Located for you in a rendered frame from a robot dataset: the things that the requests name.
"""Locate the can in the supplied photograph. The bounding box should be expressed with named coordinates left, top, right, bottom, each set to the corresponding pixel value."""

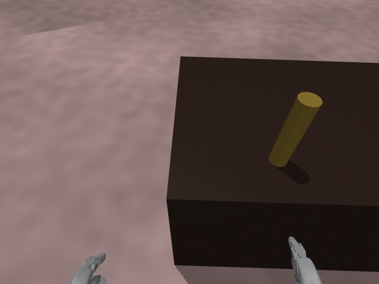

left=269, top=92, right=323, bottom=167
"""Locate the right robot hand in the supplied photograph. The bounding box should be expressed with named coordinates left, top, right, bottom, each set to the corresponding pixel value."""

left=288, top=237, right=322, bottom=284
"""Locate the left robot hand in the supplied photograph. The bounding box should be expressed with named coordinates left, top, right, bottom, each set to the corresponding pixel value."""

left=70, top=253, right=107, bottom=284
